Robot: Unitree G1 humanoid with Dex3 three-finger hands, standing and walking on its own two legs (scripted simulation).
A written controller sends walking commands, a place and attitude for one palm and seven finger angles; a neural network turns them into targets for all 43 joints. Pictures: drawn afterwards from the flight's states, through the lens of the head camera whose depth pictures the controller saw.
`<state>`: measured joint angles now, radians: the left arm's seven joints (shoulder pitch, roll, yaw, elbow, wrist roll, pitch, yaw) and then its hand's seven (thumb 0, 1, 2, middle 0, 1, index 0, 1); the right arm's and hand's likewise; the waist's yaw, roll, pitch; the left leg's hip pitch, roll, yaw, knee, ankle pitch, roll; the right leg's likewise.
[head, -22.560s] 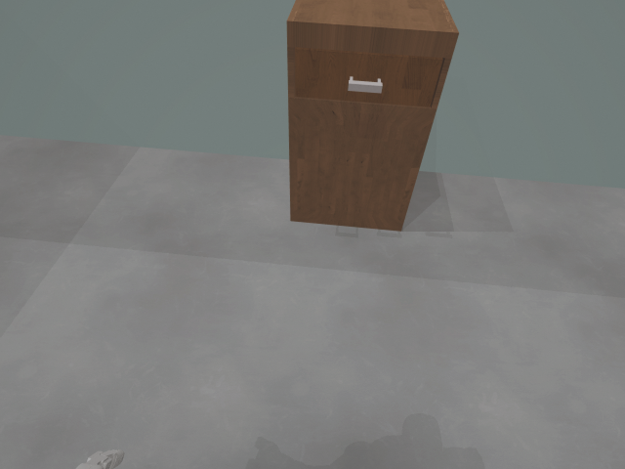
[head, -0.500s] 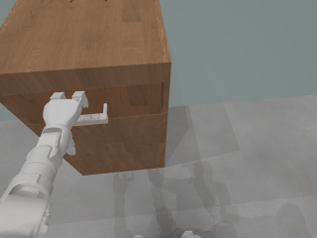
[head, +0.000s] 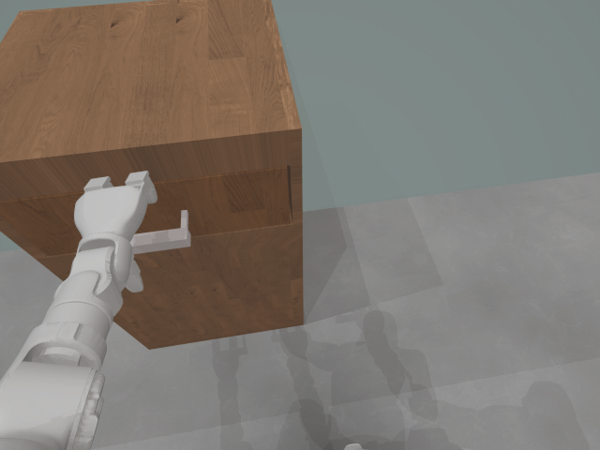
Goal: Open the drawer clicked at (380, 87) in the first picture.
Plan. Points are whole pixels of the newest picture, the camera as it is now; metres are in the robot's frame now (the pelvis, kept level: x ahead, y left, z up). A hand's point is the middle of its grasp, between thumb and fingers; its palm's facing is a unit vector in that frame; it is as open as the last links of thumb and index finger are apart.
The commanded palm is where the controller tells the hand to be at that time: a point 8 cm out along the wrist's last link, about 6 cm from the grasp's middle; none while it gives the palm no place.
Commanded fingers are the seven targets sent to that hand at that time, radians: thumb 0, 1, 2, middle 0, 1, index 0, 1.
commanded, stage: move the hooked fingers above the handle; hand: left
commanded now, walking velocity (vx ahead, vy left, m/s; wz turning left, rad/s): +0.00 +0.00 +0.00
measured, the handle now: (157, 230) +0.47 +0.25 -0.05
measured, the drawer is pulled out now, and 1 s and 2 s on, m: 0.00 0.00 0.00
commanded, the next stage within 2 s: lower the fingers behind the handle in 1.90 s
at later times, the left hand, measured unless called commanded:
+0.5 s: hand (146, 229) +0.43 +0.24 +0.01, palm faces +0.00 +0.00 -1.00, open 13.6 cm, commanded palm +0.40 +0.27 +0.07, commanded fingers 0.00 -0.50 0.30 -0.30 -1.20 -0.30 -1.20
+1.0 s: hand (149, 229) +0.43 +0.24 +0.01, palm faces +0.07 -0.06 -1.00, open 13.8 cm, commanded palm +0.40 +0.25 +0.07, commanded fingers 0.00 -0.50 0.30 -0.30 -1.20 -0.30 -1.20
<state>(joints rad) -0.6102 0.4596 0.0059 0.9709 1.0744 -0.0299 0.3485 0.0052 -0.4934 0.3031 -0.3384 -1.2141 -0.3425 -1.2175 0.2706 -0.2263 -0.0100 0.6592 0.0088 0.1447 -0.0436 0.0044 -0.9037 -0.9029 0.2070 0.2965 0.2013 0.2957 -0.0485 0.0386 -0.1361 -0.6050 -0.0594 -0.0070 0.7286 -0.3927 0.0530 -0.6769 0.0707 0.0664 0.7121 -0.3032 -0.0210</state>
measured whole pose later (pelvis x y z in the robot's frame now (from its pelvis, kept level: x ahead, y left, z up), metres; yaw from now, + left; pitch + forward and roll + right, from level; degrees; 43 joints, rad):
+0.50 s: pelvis +0.00 +0.00 +0.00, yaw +1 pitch +16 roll +0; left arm -0.61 0.41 -0.03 0.95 1.09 -0.02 0.43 0.00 -0.49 0.30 -0.41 -1.24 -0.35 -1.25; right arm 0.25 -0.24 -0.02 0.69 0.00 0.15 -0.02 0.00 -0.91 -0.90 0.20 0.30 0.20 0.30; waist -0.05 0.06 -0.15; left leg -0.64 -0.06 -0.02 0.77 -0.42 0.05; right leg -0.70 0.07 0.05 0.75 -0.33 -0.02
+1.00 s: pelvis +0.00 +0.00 -0.01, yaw +2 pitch +17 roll -1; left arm -0.58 0.42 -0.03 0.87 1.10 -0.13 0.45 0.00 -0.49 0.30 -0.36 -1.23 -0.32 -1.20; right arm 0.28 -0.27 -0.07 0.71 -0.02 0.11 -0.03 0.01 -0.91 -0.90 0.20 0.30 0.20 0.30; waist -0.05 0.04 -0.16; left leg -0.69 -0.07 -0.04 0.82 -0.44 0.05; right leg -0.74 0.06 0.02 0.78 -0.35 -0.02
